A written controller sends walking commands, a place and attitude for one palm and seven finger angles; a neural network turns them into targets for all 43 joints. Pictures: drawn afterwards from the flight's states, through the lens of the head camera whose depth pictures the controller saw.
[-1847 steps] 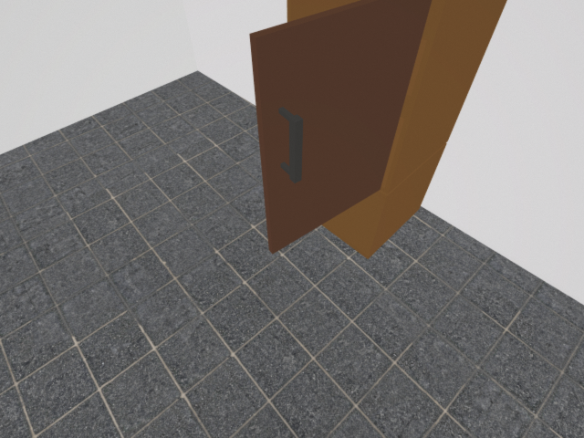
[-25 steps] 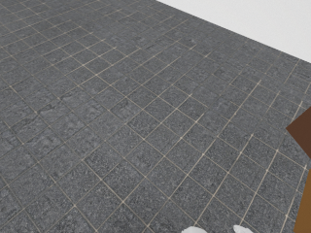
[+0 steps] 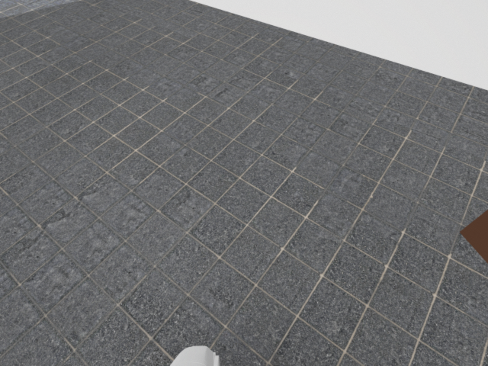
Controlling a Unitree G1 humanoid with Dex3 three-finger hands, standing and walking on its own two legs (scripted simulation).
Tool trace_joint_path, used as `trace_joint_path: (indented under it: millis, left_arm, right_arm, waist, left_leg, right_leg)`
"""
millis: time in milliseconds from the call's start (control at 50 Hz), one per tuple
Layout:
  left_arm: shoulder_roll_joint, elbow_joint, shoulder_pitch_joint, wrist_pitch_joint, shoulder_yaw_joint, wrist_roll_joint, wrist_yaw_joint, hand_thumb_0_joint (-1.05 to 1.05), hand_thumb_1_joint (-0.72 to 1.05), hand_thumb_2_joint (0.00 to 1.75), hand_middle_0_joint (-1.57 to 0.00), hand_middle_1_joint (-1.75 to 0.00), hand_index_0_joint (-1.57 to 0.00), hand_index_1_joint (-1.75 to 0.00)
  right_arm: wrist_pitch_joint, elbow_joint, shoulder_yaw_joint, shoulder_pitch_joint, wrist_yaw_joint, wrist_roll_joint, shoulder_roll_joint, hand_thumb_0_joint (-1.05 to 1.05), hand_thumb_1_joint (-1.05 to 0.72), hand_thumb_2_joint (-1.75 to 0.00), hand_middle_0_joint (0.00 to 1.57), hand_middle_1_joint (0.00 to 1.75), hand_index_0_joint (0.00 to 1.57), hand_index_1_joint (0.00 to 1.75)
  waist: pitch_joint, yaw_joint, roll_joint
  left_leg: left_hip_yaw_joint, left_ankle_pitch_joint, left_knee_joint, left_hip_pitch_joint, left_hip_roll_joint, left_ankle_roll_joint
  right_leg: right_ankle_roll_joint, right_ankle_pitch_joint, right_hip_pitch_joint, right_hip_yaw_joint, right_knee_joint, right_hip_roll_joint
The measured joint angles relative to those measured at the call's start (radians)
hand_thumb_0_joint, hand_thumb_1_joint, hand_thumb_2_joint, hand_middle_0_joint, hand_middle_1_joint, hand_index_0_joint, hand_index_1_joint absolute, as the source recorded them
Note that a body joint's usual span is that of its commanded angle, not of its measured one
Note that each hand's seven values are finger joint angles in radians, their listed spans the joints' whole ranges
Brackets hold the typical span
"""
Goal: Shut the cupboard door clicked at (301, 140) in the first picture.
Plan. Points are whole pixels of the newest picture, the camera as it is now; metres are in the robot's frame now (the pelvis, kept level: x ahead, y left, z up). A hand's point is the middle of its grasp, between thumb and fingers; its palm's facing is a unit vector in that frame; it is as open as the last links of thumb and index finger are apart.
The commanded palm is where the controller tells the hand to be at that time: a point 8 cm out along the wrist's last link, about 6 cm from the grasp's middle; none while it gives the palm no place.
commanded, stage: turn to face it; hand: left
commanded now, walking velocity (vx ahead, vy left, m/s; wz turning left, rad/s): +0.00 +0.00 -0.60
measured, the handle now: out of the picture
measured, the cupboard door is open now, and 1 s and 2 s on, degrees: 55 55 55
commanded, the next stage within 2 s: take the last steps up to it in 1.84 s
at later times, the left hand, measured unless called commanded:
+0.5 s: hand (136, 319) +0.21 +0.23 -0.16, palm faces -0.24 -0.94 -0.22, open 7.4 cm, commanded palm none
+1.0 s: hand (182, 290) +0.28 +0.16 -0.18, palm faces -0.54 -0.82 -0.20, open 7.4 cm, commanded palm none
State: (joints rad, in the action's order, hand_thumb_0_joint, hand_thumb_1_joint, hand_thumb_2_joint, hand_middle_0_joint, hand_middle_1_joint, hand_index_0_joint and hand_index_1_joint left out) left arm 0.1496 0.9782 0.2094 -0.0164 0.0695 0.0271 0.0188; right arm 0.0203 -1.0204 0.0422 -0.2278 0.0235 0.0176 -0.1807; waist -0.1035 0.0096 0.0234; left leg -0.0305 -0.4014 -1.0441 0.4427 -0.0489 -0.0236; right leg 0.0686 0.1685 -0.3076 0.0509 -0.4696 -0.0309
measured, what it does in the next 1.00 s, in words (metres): walks ahead, turning right: left foot, then right foot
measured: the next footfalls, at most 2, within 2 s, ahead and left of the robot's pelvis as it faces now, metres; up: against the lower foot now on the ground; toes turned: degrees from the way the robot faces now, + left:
left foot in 0.22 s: +0.13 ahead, +0.14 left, +0.00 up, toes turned -6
right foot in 0.64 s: +0.03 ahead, -0.10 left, +0.00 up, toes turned -29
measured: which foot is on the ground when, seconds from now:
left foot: up 0.00-0.20, down 0.22-0.64, up 0.66-0.94, down 0.96-1.00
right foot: down 0.00-0.24, up 0.26-0.62, down 0.64-0.98, up 1.00-1.00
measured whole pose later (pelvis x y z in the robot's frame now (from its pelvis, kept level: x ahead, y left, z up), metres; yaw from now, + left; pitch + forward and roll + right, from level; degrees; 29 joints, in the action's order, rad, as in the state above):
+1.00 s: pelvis +0.09 +0.04 -0.01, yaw -35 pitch +2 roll -1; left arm 0.23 0.89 0.16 0.07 0.07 0.02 -0.01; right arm 0.02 -0.87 0.03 -0.19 0.02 0.02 -0.22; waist -0.09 0.00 -0.04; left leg -0.08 -0.30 -0.64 0.36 -0.05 -0.01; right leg -0.02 0.41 -0.34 -0.10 -0.70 -0.02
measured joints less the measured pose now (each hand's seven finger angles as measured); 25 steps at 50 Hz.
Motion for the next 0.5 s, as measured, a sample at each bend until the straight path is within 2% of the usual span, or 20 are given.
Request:
trace_joint_path:
  millis: [100, 200, 220, 240, 260, 300, 340, 380, 440, 500]
  left_arm:
    - [0.013, 0.012, 0.019, 0.021, 0.005, 0.004, -0.009, 0.0, 0.93, 0.9, -0.2, -0.3, -0.21, -0.3]
    - [0.027, -0.003, 0.024, 0.043, 0.015, 0.002, -0.015, 0.0, 0.91, 0.9, -0.2, -0.3, -0.21, -0.3]
    - [0.03, -0.009, 0.028, 0.049, 0.017, 0.0, -0.016, 0.0, 0.91, 0.9, -0.2, -0.3, -0.21, -0.3]
    - [0.037, -0.016, 0.026, 0.056, 0.019, -0.004, -0.018, 0.01, 0.91, 0.9, -0.2, -0.3, -0.21, -0.3]
    - [0.045, -0.021, 0.018, 0.063, 0.022, -0.007, -0.02, 0.01, 0.91, 0.9, -0.2, -0.3, -0.21, -0.3]
    - [0.061, -0.032, 0.0, 0.075, 0.026, -0.002, -0.027, 0.01, 0.91, 0.9, -0.2, -0.3, -0.2, -0.3]
    - [0.077, -0.046, -0.015, 0.08, 0.034, 0.0, -0.037, 0.01, 0.91, 0.9, -0.2, -0.3, -0.2, -0.3]
    - [0.09, -0.062, -0.026, 0.083, 0.04, 0.0, -0.044, 0.01, 0.91, 0.9, -0.2, -0.3, -0.2, -0.3]
    - [0.103, -0.08, -0.037, 0.089, 0.043, -0.001, -0.05, 0.01, 0.91, 0.9, -0.2, -0.3, -0.2, -0.3]
    - [0.11, -0.09, -0.049, 0.095, 0.042, 0.0, -0.052, 0.01, 0.91, 0.9, -0.2, -0.3, -0.2, -0.3]
  right_arm:
    - [0.006, 0.054, -0.001, 0.063, 0.001, -0.002, 0.002, 0.0, -0.91, -0.9, 0.19, 0.3, 0.2, 0.3]
    - [0.001, 0.095, -0.008, 0.1, 0.004, -0.009, 0.007, 0.0, -0.91, -0.9, 0.19, 0.3, 0.2, 0.3]
    - [-0.005, 0.104, -0.011, 0.099, 0.004, -0.009, 0.005, 0.0, -0.91, -0.9, 0.2, 0.3, 0.2, 0.3]
    - [-0.013, 0.111, -0.014, 0.098, 0.006, -0.006, 0.006, 0.0, -0.91, -0.9, 0.2, 0.3, 0.2, 0.3]
    - [-0.016, 0.118, -0.017, 0.099, 0.007, -0.001, 0.009, 0.0, -0.91, -0.9, 0.2, 0.3, 0.2, 0.3]
    - [-0.02, 0.13, -0.026, 0.096, 0.008, 0.008, 0.01, 0.0, -0.91, -0.9, 0.2, 0.3, 0.2, 0.3]
    - [-0.017, 0.138, -0.033, 0.087, 0.01, 0.013, 0.011, 0.0, -0.91, -0.9, 0.2, 0.3, 0.2, 0.3]
    - [-0.014, 0.138, -0.035, 0.076, 0.011, 0.013, 0.007, 0.0, -0.91, -0.9, 0.2, 0.3, 0.2, 0.3]
    - [-0.013, 0.133, -0.03, 0.06, 0.011, 0.013, -0.002, 0.0, -0.91, -0.9, 0.2, 0.3, 0.2, 0.3]
    - [-0.011, 0.126, -0.02, 0.044, 0.007, 0.013, -0.015, 0.0, -0.91, -0.9, 0.2, 0.3, 0.2, 0.3]
  waist:
    - [0.016, -0.015, -0.011]
    - [0.026, -0.036, -0.03]
    - [0.033, -0.037, -0.029]
    - [0.037, -0.035, -0.035]
    - [0.033, -0.037, -0.046]
    - [0.022, -0.041, -0.052]
    - [0.016, -0.042, -0.052]
    - [0.014, -0.044, -0.048]
    - [0.014, -0.039, -0.035]
    - [0.011, -0.026, -0.019]
  left_leg:
    - [0.014, 0.027, 0.153, 0.029, -0.006, -0.026]
    - [0.02, 0.074, 0.369, -0.057, 0.016, -0.03]
    - [0.019, 0.106, 0.444, -0.092, 0.014, -0.026]
    - [0.008, 0.16, 0.475, -0.104, 0.014, 0.004]
    - [-0.007, 0.165, 0.463, -0.104, 0.017, 0.026]
    - [-0.037, 0.144, 0.462, -0.12, 0.006, 0.048]
    - [-0.061, 0.144, 0.496, -0.146, -0.006, 0.052]
    - [-0.086, 0.155, 0.534, -0.171, -0.019, 0.051]
    - [-0.124, 0.161, 0.567, -0.197, -0.041, 0.05]
    - [-0.161, 0.149, 0.565, -0.21, -0.066, 0.044]
  right_leg:
    - [-0.01, 0.001, 0.024, -0.048, 0.031, -0.025]
    - [-0.036, 0.043, 0.022, -0.104, -0.021, -0.039]
    - [-0.044, 0.059, 0.013, -0.114, -0.045, -0.046]
    - [-0.051, 0.079, -0.002, -0.124, -0.079, -0.047]
    - [-0.057, 0.16, -0.026, -0.127, -0.145, -0.043]
    - [-0.074, 0.291, -0.093, -0.104, -0.344, -0.036]
    - [-0.092, 0.304, -0.151, -0.078, -0.521, -0.02]
    - [-0.109, 0.279, -0.182, -0.056, -0.609, 0.005]
    - [-0.125, 0.256, -0.182, -0.035, -0.607, 0.04]
    - [-0.126, 0.255, -0.142, -0.017, -0.498, 0.063]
